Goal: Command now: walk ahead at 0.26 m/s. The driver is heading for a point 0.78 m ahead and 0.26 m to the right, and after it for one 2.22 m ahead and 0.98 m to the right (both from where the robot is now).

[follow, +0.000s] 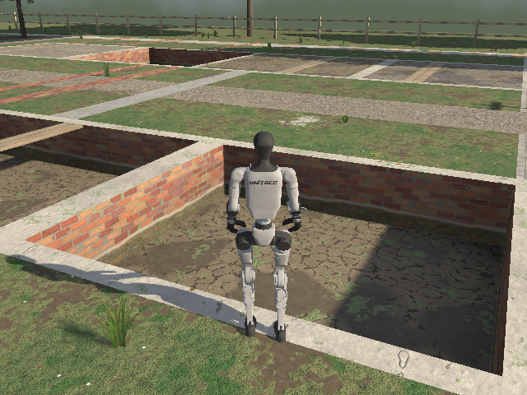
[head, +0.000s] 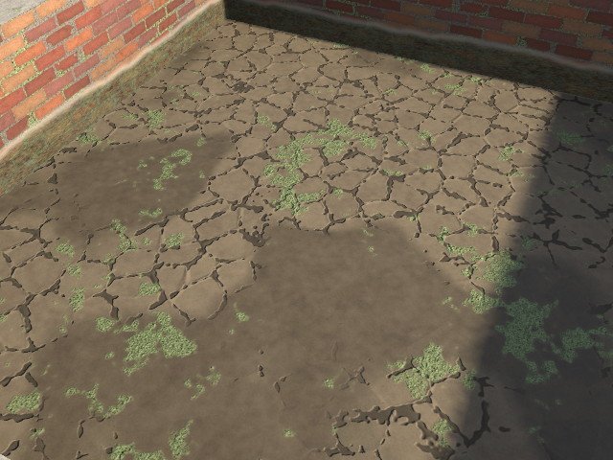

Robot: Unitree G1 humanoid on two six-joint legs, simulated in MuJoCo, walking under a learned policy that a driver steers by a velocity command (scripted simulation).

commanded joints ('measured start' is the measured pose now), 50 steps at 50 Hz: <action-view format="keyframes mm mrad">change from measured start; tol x8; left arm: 1 -92 43 5 -95 6 -13 1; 41 156 169 2 -11 18 -7 14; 43 33 119 3 -35 -14 -11 2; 48 86 120 12 -10 -15 -10 6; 50 -8 108 8 -57 -10 -5 7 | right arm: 1 -71 -44 -8 -72 -7 -18 7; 41 134 -149 8 37 -24 -12 19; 42 32 -123 -13 33 4 -10 15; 48 72 -131 -22 49 14 3 -10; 50 -33 -112 -22 7 6 6 -2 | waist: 1 -16 -5 -35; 48 7 -17 -74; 50 -3 -23 72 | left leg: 1 41 119 -129 -173 335 13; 10 152 145 -153 -334 387 15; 14 111 132 -160 -343 260 11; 27 189 150 -183 -345 437 77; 45 146 123 -123 -325 253 8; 49 42 89 -114 -282 15 9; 50 6 87 -88 -224 160 8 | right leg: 1 -13 -84 106 -155 342 -9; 11 134 -96 103 -303 283 -2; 25 46 -114 136 -312 407 -76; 40 57 -108 139 -372 344 -64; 47 48 -86 105 -307 282 -31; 48 79 -62 85 -306 88 -36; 49 31 -55 84 -294 75 -40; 50 -16 -84 113 -276 252 -48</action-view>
